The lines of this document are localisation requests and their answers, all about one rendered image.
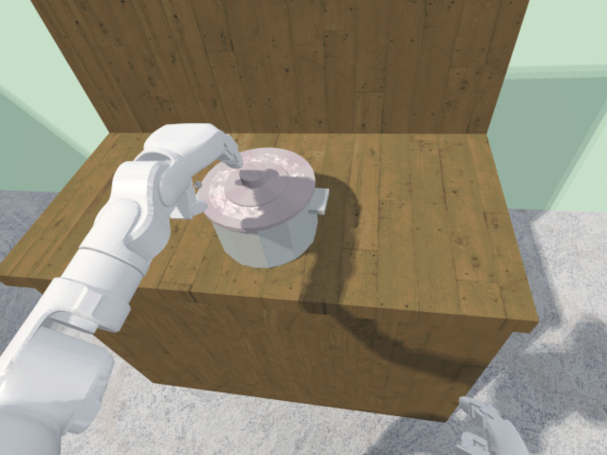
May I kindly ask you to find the table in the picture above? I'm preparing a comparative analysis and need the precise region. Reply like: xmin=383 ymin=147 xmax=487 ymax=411
xmin=0 ymin=0 xmax=539 ymax=423

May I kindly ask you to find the pot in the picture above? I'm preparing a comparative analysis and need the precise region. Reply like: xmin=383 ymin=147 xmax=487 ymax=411
xmin=196 ymin=188 xmax=329 ymax=268

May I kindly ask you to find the left robot hand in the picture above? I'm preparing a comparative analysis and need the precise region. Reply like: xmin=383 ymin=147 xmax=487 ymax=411
xmin=143 ymin=123 xmax=244 ymax=220

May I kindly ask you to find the robot left forearm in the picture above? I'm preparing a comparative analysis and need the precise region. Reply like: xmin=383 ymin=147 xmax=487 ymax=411
xmin=0 ymin=147 xmax=191 ymax=386

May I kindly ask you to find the right robot hand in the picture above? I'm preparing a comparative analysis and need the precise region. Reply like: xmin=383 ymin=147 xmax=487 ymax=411
xmin=456 ymin=396 xmax=530 ymax=455

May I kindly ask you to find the left robot upper arm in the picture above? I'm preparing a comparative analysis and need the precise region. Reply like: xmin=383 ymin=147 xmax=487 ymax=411
xmin=0 ymin=326 xmax=115 ymax=455

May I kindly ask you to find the knob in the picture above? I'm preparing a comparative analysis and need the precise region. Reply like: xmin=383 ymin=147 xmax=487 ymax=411
xmin=239 ymin=162 xmax=268 ymax=189

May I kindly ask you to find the lid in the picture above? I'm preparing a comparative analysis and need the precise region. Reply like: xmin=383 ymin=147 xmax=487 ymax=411
xmin=198 ymin=148 xmax=316 ymax=231

